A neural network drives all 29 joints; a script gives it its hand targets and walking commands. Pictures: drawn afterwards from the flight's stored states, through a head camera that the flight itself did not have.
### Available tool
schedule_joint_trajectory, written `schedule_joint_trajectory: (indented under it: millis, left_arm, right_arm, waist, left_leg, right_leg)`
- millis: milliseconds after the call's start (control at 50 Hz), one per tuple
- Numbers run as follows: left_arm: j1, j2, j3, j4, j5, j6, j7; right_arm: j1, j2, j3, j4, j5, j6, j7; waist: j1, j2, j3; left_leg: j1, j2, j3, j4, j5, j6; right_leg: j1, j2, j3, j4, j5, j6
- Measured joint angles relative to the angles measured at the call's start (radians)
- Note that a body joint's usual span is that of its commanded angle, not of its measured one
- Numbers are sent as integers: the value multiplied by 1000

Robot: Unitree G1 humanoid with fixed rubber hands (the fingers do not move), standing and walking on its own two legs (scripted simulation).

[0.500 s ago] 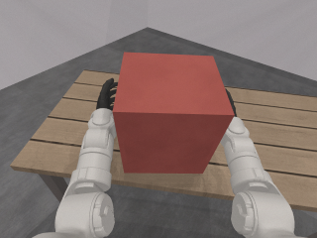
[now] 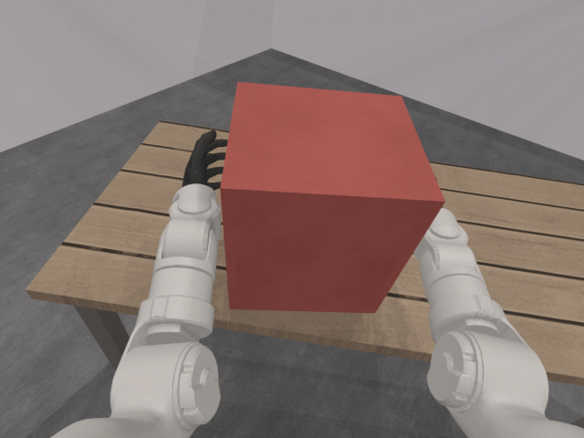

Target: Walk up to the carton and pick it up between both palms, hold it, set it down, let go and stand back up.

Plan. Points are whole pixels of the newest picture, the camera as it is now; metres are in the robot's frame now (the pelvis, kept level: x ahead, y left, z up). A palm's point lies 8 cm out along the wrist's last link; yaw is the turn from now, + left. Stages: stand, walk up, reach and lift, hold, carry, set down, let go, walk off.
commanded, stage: reach and lift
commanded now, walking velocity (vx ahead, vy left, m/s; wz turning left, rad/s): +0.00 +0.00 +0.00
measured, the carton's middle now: (311, 207) +0.41 +0.01 +0.14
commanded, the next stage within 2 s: hold in 1.96 s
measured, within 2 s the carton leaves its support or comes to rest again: neither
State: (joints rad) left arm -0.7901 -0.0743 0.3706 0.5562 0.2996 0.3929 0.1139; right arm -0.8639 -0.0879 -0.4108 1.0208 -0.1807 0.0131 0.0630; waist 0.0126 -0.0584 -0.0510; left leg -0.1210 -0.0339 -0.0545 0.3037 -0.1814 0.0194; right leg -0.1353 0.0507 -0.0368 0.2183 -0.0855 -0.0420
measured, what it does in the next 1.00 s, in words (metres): stands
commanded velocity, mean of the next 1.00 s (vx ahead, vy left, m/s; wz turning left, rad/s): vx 0.00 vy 0.00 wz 0.00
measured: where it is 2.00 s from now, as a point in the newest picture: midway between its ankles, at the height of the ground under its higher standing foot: outside the picture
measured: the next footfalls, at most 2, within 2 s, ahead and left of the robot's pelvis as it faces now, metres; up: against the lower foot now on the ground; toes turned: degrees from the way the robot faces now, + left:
none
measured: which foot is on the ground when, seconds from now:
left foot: down 0.00-1.00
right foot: down 0.00-1.00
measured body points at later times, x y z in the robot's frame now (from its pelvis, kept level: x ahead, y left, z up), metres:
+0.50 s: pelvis +0.00 +0.00 +0.00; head -0.03 +0.04 +0.44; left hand +0.39 +0.18 +0.20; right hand +0.41 -0.14 +0.20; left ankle -0.01 +0.10 -0.75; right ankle +0.02 -0.09 -0.75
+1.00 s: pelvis -0.01 +0.02 +0.00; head -0.07 +0.03 +0.44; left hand +0.40 +0.17 +0.26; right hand +0.40 -0.15 +0.25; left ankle -0.01 +0.10 -0.75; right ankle +0.02 -0.09 -0.75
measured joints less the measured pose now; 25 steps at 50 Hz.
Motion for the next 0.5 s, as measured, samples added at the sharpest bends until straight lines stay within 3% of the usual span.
schedule_joint_trajectory:
  millis: [220,380,500]
  left_arm:
    - [30,23,-36,-165,-55,111,-13]
    - [65,43,-31,-309,-41,197,-48]
    - [92,62,-37,-343,-36,235,-62]
  right_arm:
    - [78,-11,212,-202,170,100,-80]
    - [62,-26,329,-291,293,173,-139]
    - [50,-1,312,-285,303,199,-137]
  waist:
    - [-21,51,19]
    - [-40,19,67]
    - [-59,-16,80]
  left_leg:
    - [38,13,9,17,-32,-1]
    - [98,11,0,15,-34,-2]
    - [127,7,-12,31,-37,-1]
  right_leg:
    - [46,14,10,-8,-14,1]
    - [104,12,0,1,-24,-1]
    - [140,7,-12,9,-28,0]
